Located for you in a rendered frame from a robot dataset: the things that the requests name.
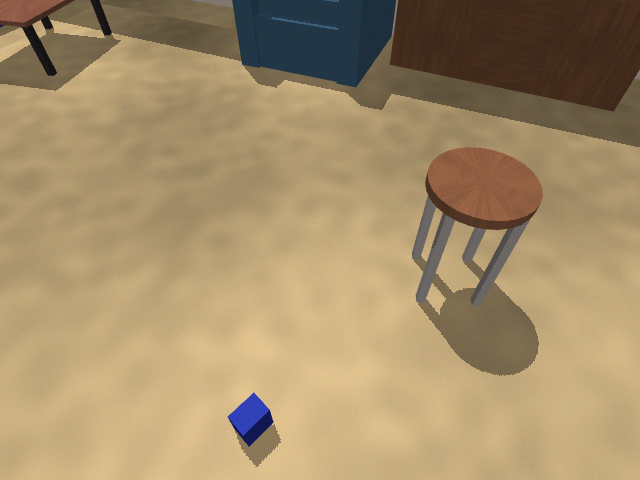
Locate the carton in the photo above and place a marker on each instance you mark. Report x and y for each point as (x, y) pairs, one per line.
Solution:
(251, 419)

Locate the armchair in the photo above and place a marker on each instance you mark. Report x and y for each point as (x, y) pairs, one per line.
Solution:
(336, 40)

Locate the stool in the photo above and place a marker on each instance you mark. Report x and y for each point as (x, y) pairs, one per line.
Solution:
(482, 188)

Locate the coffee table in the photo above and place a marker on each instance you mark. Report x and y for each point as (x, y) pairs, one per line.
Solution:
(24, 13)

